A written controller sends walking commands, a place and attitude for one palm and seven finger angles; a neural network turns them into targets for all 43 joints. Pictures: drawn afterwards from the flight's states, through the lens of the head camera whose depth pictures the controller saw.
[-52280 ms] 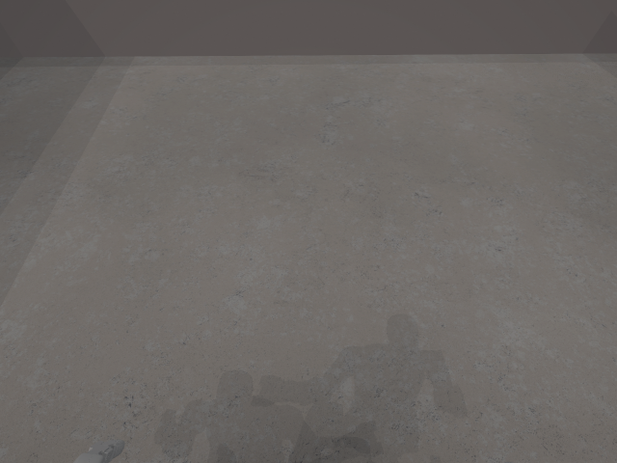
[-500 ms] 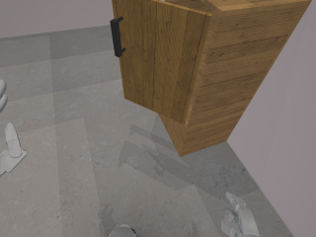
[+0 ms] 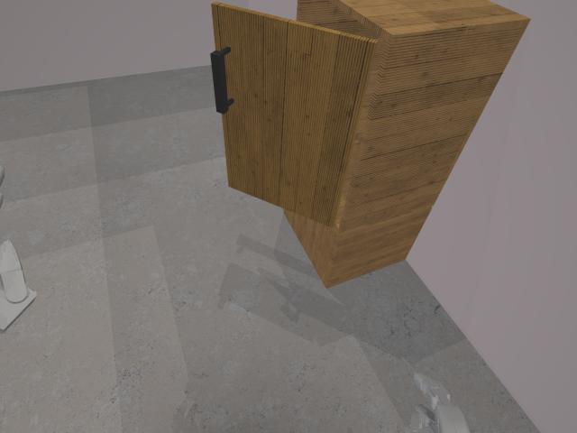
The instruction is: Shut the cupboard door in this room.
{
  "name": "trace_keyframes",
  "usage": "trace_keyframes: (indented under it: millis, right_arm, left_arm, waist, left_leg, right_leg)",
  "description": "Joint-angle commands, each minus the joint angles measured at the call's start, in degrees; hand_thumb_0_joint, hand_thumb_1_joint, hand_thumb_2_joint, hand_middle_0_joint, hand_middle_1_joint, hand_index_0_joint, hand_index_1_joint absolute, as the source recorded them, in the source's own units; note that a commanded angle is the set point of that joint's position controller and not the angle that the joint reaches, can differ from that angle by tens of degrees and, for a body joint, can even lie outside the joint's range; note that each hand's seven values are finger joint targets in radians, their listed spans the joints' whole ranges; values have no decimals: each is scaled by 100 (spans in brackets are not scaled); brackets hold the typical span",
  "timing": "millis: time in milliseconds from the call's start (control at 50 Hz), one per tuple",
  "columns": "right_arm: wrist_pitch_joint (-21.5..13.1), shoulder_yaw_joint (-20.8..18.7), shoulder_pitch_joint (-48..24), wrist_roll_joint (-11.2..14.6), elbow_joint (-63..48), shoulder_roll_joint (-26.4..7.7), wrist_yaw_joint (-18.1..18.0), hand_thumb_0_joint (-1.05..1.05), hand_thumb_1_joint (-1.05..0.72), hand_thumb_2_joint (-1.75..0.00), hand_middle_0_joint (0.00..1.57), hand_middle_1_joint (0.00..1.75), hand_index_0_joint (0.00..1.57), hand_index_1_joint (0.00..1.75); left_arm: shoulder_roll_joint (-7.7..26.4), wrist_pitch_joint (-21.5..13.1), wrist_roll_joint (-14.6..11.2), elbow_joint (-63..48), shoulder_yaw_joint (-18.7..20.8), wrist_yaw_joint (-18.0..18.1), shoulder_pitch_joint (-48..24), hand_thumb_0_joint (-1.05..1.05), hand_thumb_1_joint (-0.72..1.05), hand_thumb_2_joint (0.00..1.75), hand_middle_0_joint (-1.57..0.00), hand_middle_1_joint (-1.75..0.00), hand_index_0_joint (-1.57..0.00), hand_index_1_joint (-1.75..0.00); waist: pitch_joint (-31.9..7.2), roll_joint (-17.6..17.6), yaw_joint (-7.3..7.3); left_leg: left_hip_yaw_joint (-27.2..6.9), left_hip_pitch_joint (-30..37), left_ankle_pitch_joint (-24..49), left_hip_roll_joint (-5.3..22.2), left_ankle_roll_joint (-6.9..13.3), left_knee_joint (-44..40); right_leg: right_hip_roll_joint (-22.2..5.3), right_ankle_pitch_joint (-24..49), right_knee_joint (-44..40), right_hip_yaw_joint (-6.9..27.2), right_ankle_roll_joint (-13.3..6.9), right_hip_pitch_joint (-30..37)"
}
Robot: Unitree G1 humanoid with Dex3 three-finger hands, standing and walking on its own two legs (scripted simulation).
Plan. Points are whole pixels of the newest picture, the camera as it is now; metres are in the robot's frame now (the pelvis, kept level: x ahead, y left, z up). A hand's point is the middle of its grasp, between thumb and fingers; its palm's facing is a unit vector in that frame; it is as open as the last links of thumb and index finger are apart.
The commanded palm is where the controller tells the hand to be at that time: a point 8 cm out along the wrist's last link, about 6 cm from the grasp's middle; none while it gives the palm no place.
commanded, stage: stop stepping back and stand still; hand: left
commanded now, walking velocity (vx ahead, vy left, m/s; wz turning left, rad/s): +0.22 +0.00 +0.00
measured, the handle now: (224, 80) +0.93 +0.21 +0.03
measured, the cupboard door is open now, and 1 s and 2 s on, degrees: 40 40 40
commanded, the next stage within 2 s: let the arm hang, fingers relaxed in 0.66 s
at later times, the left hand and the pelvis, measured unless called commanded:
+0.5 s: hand (33, 244) +0.26 +0.28 +0.18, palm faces +0.36 -0.79 -0.49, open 7.4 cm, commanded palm +0.18 +0.33 +0.18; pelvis +0.03 +0.03 +0.00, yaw -2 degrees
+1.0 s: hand out of the picture +0.09 +0.24 -0.14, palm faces -0.03 -0.97 -0.24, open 7.4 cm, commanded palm none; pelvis -0.03 +0.06 -0.01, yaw +0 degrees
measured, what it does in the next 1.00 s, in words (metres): steps on the spot: left foot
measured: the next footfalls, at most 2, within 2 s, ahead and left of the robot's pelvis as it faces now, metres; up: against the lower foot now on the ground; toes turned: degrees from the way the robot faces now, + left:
left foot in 0.24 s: +0.07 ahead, +0.17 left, +0.00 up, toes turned +4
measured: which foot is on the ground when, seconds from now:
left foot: up 0.00-0.22, down 0.24-1.00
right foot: down 0.00-1.00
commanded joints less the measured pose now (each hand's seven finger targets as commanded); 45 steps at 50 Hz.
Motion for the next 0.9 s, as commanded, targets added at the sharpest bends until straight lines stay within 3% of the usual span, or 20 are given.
trace_keyframes:
  millis: [0, 60, 100, 160, 180, 220, 240, 280, 300, 340, 400, 460, 520, 580, 720, 740, 760, 780, 820, 880]
  right_arm:
    - [47, -460, -392, 41, -556, -1013, -3, 0, -90, -90, 20, 30, 20, 30]
    - [125, -301, -493, 105, -628, -926, -44, 0, -90, -90, 20, 30, 20, 30]
    - [90, -282, -731, 107, -573, -929, -132, 0, -90, -90, 20, 30, 20, 30]
    - [-62, -287, -617, 72, -519, -939, -208, 0, -90, -90, 20, 30, 20, 30]
    - [-134, -302, -592, 76, -557, -965, -219, 0, -90, -90, 20, 30, 20, 30]
    - [-226, -389, -568, 107, -690, -1150, -219, 0, -90, -90, 20, 30, 20, 30]
    - [-264, -379, -564, 129, -792, -1122, -169, 0, -90, -90, 20, 30, 20, 30]
    - [-349, -358, -445, 66, -689, -946, -74, 0, -90, -90, 20, 30, 20, 30]
    - [-410, -362, -494, 20, -657, -967, -38, 0, -90, -90, 20, 30, 20, 30]
    - [-452, -387, -451, 48, -671, -978, 47, 0, -90, -90, 20, 30, 20, 30]
    - [-412, -436, -347, 109, -763, -1011, 131, 0, -90, -90, 20, 30, 20, 30]
    - [-156, -442, -239, 163, -846, -957, 156, 0, -90, -90, 20, 30, 20, 30]
    - [37, -406, -293, 203, -876, -881, 119, 0, -90, -90, 20, 30, 20, 30]
    - [150, -370, -463, 197, -915, -846, 17, 0, -90, -90, 20, 30, 20, 30]
    - [97, -351, -587, 171, -840, -915, -157, 0, -90, -90, 20, 30, 20, 30]
    - [-237, -509, -1177, 318, -277, -1988, 393, 0, -90, -90, 20, 30, 20, 30]
    - [-15, -622, -747, 188, -62, -1944, 448, 0, -90, -90, 20, 30, 20, 30]
    - [101, -561, -720, 162, -23, -1825, 431, 0, -90, -90, 20, 30, 20, 30]
    - [319, -413, -650, 80, 100, -1621, 442, 0, -90, -90, 20, 30, 20, 30]
    - [518, -313, -572, -37, 249, -1418, 437, 0, -90, -90, 20, 30, 20, 30]
  left_arm:
    - [876, -172, -126, -416, 810, 190, -168, 0, 90, 90, -20, -30, -20, -30]
    - [675, -112, -75, 413, 438, 182, -604, 0, 90, 90, -20, -30, -20, -30]
    - [689, -103, 5, 613, 257, 178, -1305, 0, 90, 90, -20, -30, -20, -30]
    - [558, -111, 109, 401, -29, 203, -1521, 0, 90, 90, -20, -30, -20, -30]
    - [586, -147, 109, 47, -44, 206, -1525, 0, 90, 90, -20, -30, -20, -30]
    - [790, -247, 80, -870, 145, 187, -1495, 0, 90, 90, -20, -30, -20, -30]
    - [895, -314, 80, -1245, 276, 195, -1506, 0, 90, 90, -20, -30, -20, -30]
    - [1014, -353, 60, -1446, 500, 131, -1199, 0, 90, 90, -20, -30, -20, -30]
    - [1256, -356, 65, -1614, 762, 130, -1175, 0, 90, 90, -20, -30, -20, -30]
    - [1047, -404, 38, -1611, 711, 133, -933, 0, 90, 90, -20, -30, -20, -30]
    - [995, -345, -17, -1073, 960, 109, -19, 0, 90, 90, -20, -30, -20, -30]
    - [916, -291, -130, -673, 1018, 108, 500, 0, 90, 90, -20, -30, -20, -30]
    - [903, -187, -184, -381, 1025, 127, 843, 0, 90, 90, -20, -30, -20, -30]
    - [993, -165, -182, -465, 1067, 143, 854, 0, 90, 90, -20, -30, -20, -30]
    - [968, -149, -53, -679, 714, 185, 44, 0, 90, 90, -20, -30, -20, -30]
    - [-50, 661, 269, 3256, -2008, -610, -630, 0, 90, 90, -20, -30, -20, -30]
    - [-199, 1072, 290, 3546, -1956, -801, -640, 0, 90, 90, -20, -30, -20, -30]
    - [-378, 1194, 296, 3647, -1985, -873, -622, 0, 90, 90, -20, -30, -20, -30]
    - [-499, 1150, 343, 4339, -2063, -941, -1016, 0, 90, 90, -20, -30, -20, -30]
    - [-334, 1064, 436, 5374, -2109, -953, -1338, 0, 90, 90, -20, -30, -20, -30]
  waist:
    - [-95, -866, 103]
    - [491, -701, -38]
    - [707, -621, 8]
    - [474, -236, 96]
    - [307, -8, 104]
    - [-256, 1007, 84]
    - [-556, 1158, 137]
    - [-650, 1485, 68]
    - [-599, 1506, 106]
    - [-557, 1469, 96]
    - [-838, 1419, 84]
    - [-1283, 668, -24]
    - [-1493, -23, -33]
    - [-1367, -129, -1]
    - [-951, 410, 16]
    - [7, 664, -134]
    - [-305, 836, -64]
    - [-77, 997, 0]
    - [45, 538, 126]
    - [107, -992, 87]
  left_leg:
    - [-478, -723, -678, 86, -119, 2968]
    - [-556, -830, -558, 445, -40, 2349]
    - [-235, -89, -531, 393, 40, 1491]
    - [239, 1046, -142, 162, 135, 212]
    - [161, 1392, -53, 249, 190, -146]
    - [-950, 2302, 1421, 1033, 463, -499]
    - [-1282, 2588, 2733, 1402, 555, -401]
    - [-1212, 2474, 3620, 1454, 526, -578]
    - [-1198, 2216, 3499, 1496, 469, -713]
    - [-831, 2144, 3798, 1474, 374, -455]
    - [-189, 1829, 3504, 1133, 84, -73]
    - [70, 1332, 3167, 812, -64, 411]
    - [148, 1053, 2485, 610, -69, 523]
    - [107, 1096, 2129, 547, 9, 256]
    - [45, 1421, 2258, 546, 53, 66]
    - [-103, 1126, 3076, 700, 120, 608]
    - [-211, 1260, 2677, 816, 126, 373]
    - [-262, 959, 1925, 947, 198, 208]
    - [-585, 207, 545, 1066, 342, -134]
    - [-558, 495, -482, 576, 231, 181]
  right_leg:
    - [-2347, -2326, -2054, 3130, -1075, -759]
    - [-1895, -1785, -1628, 1991, -700, -879]
    - [-1650, -1686, -1553, 1449, -478, -1321]
    - [-1278, -798, -1096, 1030, -284, -1131]
    - [-1143, -177, -736, 900, -154, -1000]
    - [-649, 1102, 653, 405, 336, -1110]
    - [-470, 1121, 1013, 129, 500, -1184]
    - [-376, 154, 1035, -8, 547, -1095]
    - [-380, -77, 1046, -21, 553, -938]
    - [-374, 273, 575, -78, 510, -688]
    - [-401, 1954, -101, -102, 443, 107]
    - [-790, 4195, 171, 345, 289, 756]
    - [-1087, 5216, 240, 551, 239, 1032]
    - [-1048, 4882, 145, 473, 329, 866]
    - [-913, 3910, -64, 408, 452, 312]
    - [-1248, 4027, 654, -66, 301, -478]
    - [-1066, 2571, 473, 306, 269, -672]
    - [-986, 1439, 424, 195, 341, -785]
    - [-824, 95, 464, 81, 344, -678]
    - [-1122, -707, -401, 592, 146, -1105]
